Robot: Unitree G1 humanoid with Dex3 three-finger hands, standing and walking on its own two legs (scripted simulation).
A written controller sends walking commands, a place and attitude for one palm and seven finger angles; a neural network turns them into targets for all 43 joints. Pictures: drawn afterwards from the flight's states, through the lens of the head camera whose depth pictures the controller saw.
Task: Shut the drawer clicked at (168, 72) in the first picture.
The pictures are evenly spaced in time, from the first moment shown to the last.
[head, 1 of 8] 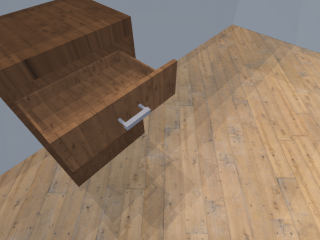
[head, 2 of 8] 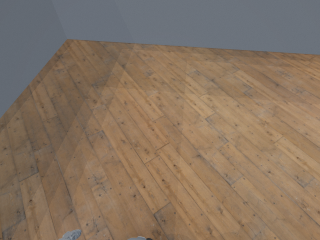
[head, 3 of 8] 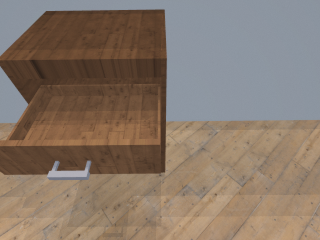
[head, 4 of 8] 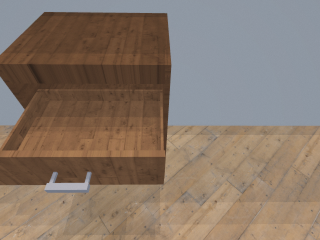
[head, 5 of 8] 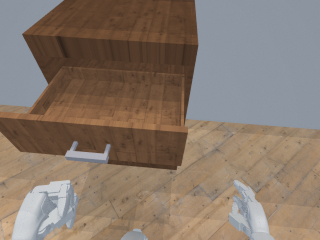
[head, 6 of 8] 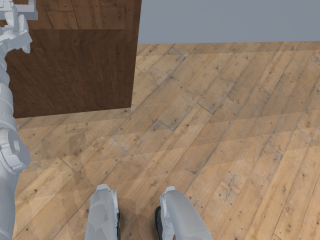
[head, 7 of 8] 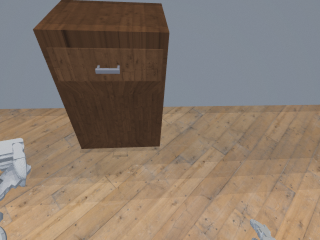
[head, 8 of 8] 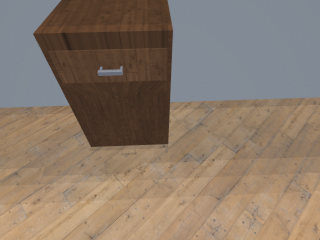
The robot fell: no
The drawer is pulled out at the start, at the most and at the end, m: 0.30 0.30 0.00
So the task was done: yes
